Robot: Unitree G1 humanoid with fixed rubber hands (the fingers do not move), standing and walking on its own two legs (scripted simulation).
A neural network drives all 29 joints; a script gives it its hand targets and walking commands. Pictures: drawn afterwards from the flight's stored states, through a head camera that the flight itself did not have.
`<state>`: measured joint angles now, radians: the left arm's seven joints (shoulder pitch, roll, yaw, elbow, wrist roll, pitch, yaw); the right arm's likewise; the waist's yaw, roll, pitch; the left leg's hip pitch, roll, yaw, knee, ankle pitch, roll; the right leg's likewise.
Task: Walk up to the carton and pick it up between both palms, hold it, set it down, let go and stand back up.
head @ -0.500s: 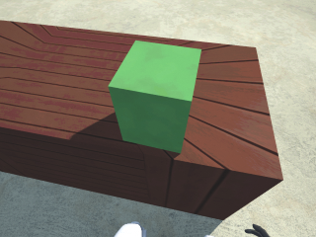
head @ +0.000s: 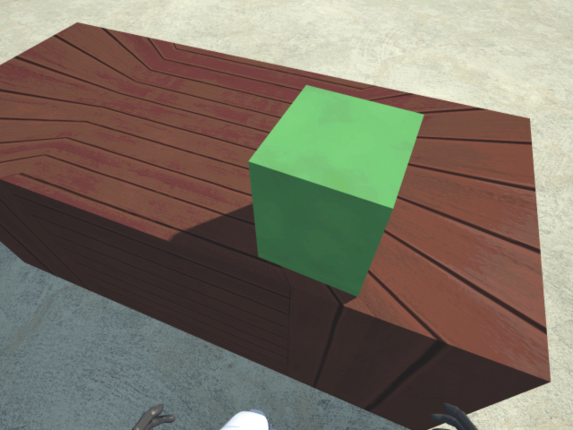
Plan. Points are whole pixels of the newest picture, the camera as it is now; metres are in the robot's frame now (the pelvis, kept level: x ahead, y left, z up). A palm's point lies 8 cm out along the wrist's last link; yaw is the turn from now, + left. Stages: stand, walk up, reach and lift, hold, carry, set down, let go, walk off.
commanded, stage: walk up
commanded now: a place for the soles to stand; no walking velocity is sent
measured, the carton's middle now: (332, 193) +0.48 -0.05 +0.02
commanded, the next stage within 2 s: none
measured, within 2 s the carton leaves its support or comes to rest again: neither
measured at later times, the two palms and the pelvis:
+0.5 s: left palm out of the picture +0.01 +0.26 -0.14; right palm out of the picture +0.08 -0.24 -0.12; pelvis -0.01 +0.00 +0.00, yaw +6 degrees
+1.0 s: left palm out of the picture +0.08 +0.40 -0.13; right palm (381, 403) +0.17 -0.12 -0.12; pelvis +0.07 +0.12 +0.00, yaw -5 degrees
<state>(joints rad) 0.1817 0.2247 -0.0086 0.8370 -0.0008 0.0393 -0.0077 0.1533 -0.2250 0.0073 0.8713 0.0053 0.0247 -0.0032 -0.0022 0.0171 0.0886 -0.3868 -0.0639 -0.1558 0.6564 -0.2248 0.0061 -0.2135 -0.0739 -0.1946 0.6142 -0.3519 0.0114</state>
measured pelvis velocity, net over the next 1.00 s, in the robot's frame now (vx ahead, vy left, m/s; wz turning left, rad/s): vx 0.07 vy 0.12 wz -0.08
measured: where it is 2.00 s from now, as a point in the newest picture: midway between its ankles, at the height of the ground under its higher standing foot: outside the picture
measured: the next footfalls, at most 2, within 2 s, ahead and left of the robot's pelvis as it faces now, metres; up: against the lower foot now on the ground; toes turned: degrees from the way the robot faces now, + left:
left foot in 0.84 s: +0.17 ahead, +0.21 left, +0.00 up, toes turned -20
right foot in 1.26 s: +0.10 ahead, +0.01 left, +0.00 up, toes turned -21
